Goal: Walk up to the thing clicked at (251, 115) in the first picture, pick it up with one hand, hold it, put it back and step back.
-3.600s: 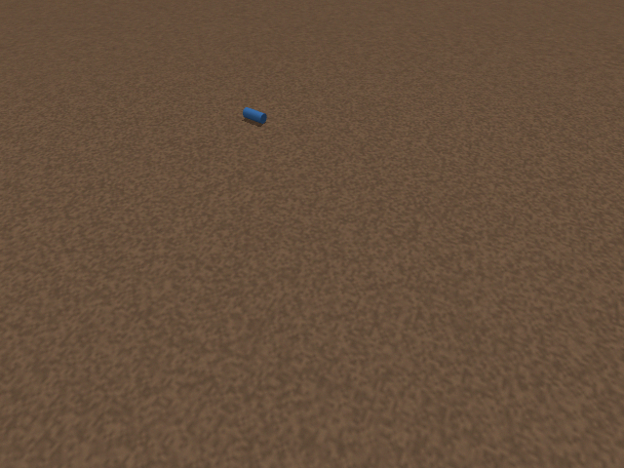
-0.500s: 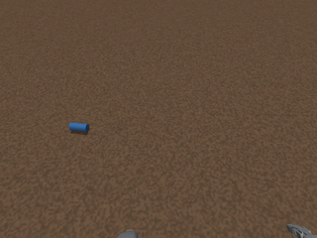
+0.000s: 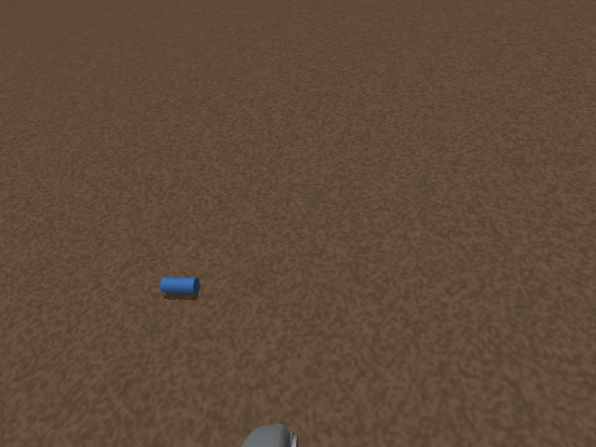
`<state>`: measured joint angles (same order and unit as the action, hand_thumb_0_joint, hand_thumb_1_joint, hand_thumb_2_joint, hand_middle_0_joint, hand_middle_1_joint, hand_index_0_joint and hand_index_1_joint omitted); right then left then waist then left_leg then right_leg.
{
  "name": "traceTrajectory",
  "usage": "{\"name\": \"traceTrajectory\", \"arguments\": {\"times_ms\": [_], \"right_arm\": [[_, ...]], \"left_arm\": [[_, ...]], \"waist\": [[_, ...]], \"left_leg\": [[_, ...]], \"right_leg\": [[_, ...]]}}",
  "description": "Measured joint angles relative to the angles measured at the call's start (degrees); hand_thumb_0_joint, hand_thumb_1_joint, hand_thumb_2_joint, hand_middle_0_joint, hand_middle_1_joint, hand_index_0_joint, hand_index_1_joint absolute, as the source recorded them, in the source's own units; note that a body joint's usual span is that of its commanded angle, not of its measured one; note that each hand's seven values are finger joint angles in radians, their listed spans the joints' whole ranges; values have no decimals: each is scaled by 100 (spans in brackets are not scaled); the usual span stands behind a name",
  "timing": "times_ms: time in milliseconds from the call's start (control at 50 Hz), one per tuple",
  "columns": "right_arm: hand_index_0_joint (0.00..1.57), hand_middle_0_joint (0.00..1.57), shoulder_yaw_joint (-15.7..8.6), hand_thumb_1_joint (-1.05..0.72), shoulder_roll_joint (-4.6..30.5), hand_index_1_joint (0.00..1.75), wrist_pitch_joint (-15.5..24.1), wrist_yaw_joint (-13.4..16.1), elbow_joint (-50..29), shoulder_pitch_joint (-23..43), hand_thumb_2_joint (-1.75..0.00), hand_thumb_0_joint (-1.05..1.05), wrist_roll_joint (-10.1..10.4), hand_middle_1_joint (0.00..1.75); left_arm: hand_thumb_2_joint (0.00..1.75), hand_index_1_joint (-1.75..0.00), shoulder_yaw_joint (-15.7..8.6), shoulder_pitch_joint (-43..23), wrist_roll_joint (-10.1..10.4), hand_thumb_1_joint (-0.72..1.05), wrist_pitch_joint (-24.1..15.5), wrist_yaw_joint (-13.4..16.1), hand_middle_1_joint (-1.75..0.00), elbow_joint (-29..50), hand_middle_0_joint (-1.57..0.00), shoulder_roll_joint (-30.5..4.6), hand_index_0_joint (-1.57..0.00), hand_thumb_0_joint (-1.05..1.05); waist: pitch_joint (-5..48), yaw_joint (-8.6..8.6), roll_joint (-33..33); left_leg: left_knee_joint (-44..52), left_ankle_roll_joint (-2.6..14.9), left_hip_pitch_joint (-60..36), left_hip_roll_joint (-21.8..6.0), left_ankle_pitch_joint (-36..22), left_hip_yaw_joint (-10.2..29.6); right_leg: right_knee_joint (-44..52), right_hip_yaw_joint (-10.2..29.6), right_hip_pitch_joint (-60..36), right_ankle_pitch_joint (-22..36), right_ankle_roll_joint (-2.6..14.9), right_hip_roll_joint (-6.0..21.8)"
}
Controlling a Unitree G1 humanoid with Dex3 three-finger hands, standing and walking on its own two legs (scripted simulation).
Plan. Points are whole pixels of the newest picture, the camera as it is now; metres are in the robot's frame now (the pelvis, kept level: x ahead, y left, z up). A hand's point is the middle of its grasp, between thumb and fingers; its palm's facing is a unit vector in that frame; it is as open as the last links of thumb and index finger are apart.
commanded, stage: walk up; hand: left
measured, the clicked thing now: (180, 285) +0.79 +0.59 -0.72
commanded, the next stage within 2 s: none
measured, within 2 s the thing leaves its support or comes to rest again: neither
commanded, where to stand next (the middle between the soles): +0.33 +0.35 m, yaw -6 degrees
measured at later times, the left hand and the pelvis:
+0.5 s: hand (43, 404) +0.21 +0.47 -0.13, palm faces -0.08 -0.85 -0.53, open 7.4 cm; pelvis +0.13 +0.17 -0.01, yaw -2 degrees
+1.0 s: hand out of the picture +0.30 +0.68 -0.14, palm faces -0.07 -0.83 -0.56, open 7.4 cm; pelvis +0.23 +0.36 -0.02, yaw -3 degrees
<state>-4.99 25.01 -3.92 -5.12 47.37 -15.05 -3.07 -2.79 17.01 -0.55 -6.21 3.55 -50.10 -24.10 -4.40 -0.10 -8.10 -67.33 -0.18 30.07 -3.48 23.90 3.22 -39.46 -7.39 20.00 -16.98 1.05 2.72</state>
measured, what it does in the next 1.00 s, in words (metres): steps to the left: left foot, then right foot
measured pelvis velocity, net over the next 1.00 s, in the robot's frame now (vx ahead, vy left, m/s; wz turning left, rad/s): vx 0.23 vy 0.36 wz -0.05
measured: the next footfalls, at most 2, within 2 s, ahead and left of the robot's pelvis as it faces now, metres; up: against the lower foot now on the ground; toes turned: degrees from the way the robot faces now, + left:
left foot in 0.18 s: +0.16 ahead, +0.26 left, +0.00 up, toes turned +4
right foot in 0.48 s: +0.26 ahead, +0.07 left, +0.00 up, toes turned -9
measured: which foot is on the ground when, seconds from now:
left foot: up 0.00-0.16, down 0.18-0.48, up 0.50-0.80, down 0.82-1.00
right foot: down 0.00-0.20, up 0.22-0.46, down 0.48-0.84, up 0.86-1.00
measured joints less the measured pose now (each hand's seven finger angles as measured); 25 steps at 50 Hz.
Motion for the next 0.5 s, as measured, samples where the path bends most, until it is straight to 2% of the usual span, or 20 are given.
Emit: {"name": "traceTrajectory", "arguments": {"times_ms": [80, 120, 160, 180, 200, 220, 260, 320, 420, 480, 500], "right_arm": [[20, 20, -92, -91, 101, 29, -15, -102, -108, 227, -90, 1, -13, 30], [20, 20, -156, -91, 183, 29, -4, -152, -145, 303, -90, 1, -8, 30], [20, 20, -225, -91, 279, 29, 30, -172, -179, 326, -90, 0, -7, 30], [20, 20, -261, -91, 313, 29, 69, -162, -193, 326, -90, 0, -13, 30], [20, 20, -292, -91, 287, 29, 119, -130, -192, 349, -90, 0, -36, 30], [20, 20, -289, -91, 266, 29, 166, -98, -213, 338, -90, 0, -39, 30], [20, 20, -235, -91, 195, 29, 211, -47, -207, 274, -90, 0, 11, 30], [20, 20, -106, -91, 18, 29, 212, 44, -180, 116, -90, 0, 34, 30], [21, 20, -11, -91, 2, 30, 169, 74, -180, -199, -90, 0, -32, 30], [21, 20, 9, -91, 51, 30, 48, 63, -214, -383, -90, 0, -27, 30], [21, 20, 16, -91, 45, 30, 14, 75, -216, -421, -90, 0, -11, 30]], "left_arm": [[90, -30, -31, 154, -86, 89, -19, -35, -30, -21, -21, -142, -21, 0], [90, -30, -45, 204, -119, 89, -8, -50, -30, -51, -21, -228, -21, 0], [90, -30, -60, 254, -133, 89, 29, -58, -30, -97, -22, -323, -21, 0], [90, -30, -74, 275, -138, 89, 67, -51, -30, -131, -22, -382, -21, 0], [90, -30, -102, 263, -139, 89, 124, -32, -30, -192, -22, -459, -21, 0], [90, -30, -125, 232, -104, 89, 199, 5, -30, -282, -21, -488, -21, 0], [90, -30, -105, 110, -42, 90, 305, 82, -30, -490, -21, -478, -21, 0], [90, -30, -64, 3, 73, 90, 236, 58, -30, -613, -21, -456, -21, 1], [90, -30, 21, -83, 110, 90, 90, -39, -30, -490, -21, -190, -21, 0], [90, -30, 34, 0, 86, 90, -28, -47, -30, -285, -21, -68, -21, 0], [90, -30, 8, 52, 41, 90, -77, -19, -30, -185, -21, -74, -21, 0]], "waist": [[20, 55, 100], [44, 81, 156], [104, 99, 228], [130, 85, 306], [94, 69, 492], [90, 41, 570], [106, -54, 568], [81, -172, 691], [-60, -339, 621], [-62, -355, 498], [-56, -292, 484]], "left_leg": [[819, -34, 213, -415, -189, 39], [1333, -10, 134, -530, -250, -4], [1816, 31, -91, -537, -365, -153], [1978, -48, -216, -461, -473, -256], [1847, -137, -263, -308, -423, -416], [1668, -159, -256, -240, -286, -508], [1593, -77, -322, -218, -121, -564], [1966, 73, -662, -112, -149, -735], [2443, 289, -1154, 126, -143, -945], [2180, 365, -1188, 234, 130, -1006], [1788, 369, -1063, 284, 302, -949]], "right_leg": [[-105, 189, -97, -215, -126, 288], [-222, 284, -107, -364, -161, 445], [-440, 408, -73, -576, -189, 629], [-643, 503, -18, -733, -140, 758], [-947, 707, 75, -859, 24, 926], [-1398, 950, 241, -1108, 92, 868], [-2408, 1071, 635, -1313, 163, 494], [-2888, 757, 1084, -1026, 185, 192], [-1609, 73, 1112, -829, 110, 21], [-312, -35, 644, -17, 140, -151], [-245, 17, 617, 295, 204, -160]]}}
